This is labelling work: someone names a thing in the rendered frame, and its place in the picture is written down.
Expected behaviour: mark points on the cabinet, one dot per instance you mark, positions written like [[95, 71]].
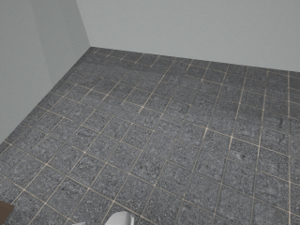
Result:
[[5, 210]]

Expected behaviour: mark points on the robot left thigh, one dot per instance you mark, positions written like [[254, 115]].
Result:
[[121, 218]]

